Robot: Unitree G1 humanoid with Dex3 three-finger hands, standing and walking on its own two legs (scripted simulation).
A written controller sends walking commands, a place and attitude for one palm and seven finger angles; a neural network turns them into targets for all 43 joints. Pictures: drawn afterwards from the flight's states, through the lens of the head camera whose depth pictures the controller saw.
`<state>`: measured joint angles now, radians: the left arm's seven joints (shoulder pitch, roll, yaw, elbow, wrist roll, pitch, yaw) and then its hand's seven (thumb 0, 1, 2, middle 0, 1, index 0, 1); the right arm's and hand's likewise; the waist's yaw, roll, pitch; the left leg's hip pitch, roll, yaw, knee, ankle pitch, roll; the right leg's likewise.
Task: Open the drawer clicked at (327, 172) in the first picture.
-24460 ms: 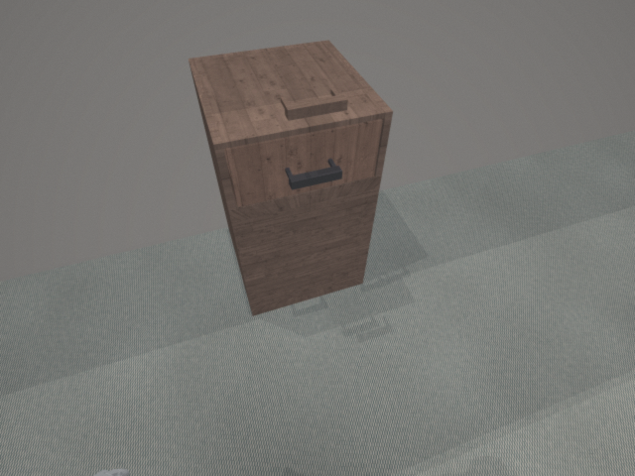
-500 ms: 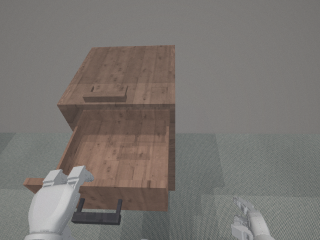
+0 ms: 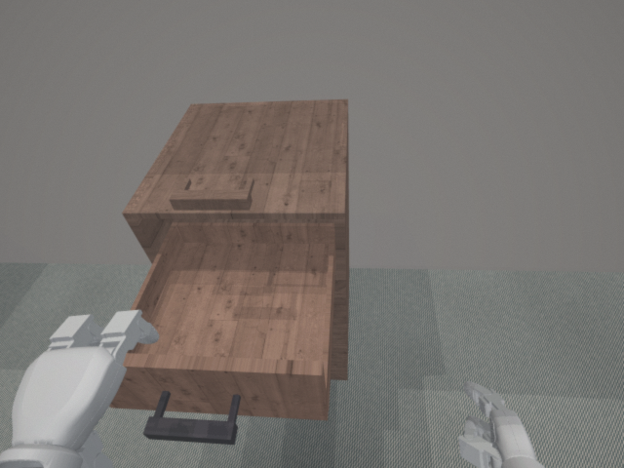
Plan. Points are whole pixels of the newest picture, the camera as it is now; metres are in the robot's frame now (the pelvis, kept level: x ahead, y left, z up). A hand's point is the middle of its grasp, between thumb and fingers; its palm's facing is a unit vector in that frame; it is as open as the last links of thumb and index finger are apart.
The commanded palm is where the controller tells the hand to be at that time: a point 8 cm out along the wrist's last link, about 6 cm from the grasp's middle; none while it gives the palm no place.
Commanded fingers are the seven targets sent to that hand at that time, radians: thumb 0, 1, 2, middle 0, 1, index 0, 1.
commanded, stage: draw the hand back to the body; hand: left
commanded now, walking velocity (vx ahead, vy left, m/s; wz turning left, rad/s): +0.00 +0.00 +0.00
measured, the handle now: (195, 415) +0.21 +0.22 -0.11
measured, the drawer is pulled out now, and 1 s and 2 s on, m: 0.30 0.30 0.30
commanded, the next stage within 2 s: step back with the hand held close in 1.04 s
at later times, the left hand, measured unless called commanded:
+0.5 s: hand (109, 331) +0.20 +0.23 +0.16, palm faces +0.33 -0.85 -0.42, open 11.7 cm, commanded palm +0.15 +0.27 +0.19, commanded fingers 0.00 0.34 0.66 -0.24 -0.66 -0.24 -0.66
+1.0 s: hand (93, 313) +0.21 +0.23 +0.18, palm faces +0.38 -0.83 -0.40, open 7.7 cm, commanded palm +0.15 +0.28 +0.21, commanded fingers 0.00 0.90 0.90 -0.20 -0.30 -0.20 -0.30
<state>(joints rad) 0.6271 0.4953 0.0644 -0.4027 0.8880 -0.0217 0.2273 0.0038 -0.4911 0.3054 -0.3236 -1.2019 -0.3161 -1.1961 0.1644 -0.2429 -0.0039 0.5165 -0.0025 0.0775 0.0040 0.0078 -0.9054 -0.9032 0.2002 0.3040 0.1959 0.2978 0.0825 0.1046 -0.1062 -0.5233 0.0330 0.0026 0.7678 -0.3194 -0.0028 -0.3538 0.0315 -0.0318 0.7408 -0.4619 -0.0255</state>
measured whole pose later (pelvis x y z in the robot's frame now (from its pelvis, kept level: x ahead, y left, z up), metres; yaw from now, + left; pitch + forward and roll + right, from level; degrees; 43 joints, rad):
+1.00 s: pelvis +0.03 +0.00 +0.03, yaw +0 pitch -2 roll +0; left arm 0.56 0.33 0.28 -0.50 -0.08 -0.07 0.11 0.02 0.81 0.87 -0.22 -0.36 -0.21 -0.35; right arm 0.17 -0.21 0.02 0.60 0.01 -0.09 -0.07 0.01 -0.90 -0.90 0.20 0.30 0.20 0.30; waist 0.06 0.06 0.00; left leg -0.21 0.01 0.01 0.46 -0.22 0.00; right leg -0.03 0.02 -0.02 0.39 -0.33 -0.02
